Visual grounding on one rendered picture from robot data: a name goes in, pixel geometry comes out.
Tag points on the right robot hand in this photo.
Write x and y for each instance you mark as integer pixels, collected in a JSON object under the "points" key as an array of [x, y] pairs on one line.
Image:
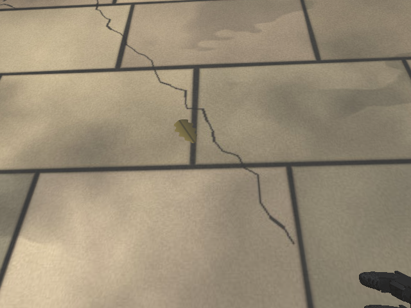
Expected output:
{"points": [[397, 283]]}

